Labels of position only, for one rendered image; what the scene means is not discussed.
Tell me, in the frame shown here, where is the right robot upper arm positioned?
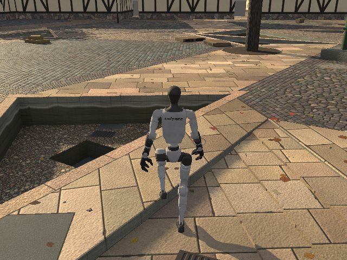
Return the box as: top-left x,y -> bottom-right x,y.
185,109 -> 199,139

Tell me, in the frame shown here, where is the robot left forearm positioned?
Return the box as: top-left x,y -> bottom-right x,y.
142,132 -> 153,158

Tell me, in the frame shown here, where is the right robot hand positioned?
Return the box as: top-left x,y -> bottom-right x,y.
191,149 -> 204,160

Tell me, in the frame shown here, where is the robot left shin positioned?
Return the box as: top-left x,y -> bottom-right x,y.
157,161 -> 165,193

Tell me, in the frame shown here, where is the left robot upper arm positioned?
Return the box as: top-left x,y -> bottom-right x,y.
148,109 -> 163,140

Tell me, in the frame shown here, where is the robot right shin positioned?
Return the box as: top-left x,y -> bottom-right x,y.
178,187 -> 188,225

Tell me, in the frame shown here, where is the robot right forearm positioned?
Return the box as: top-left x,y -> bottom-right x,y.
194,131 -> 203,151

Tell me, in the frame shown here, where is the left robot hand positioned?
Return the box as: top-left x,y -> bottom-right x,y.
140,157 -> 153,172

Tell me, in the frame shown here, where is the robot shin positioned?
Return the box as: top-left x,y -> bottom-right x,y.
178,187 -> 188,225
157,161 -> 165,193

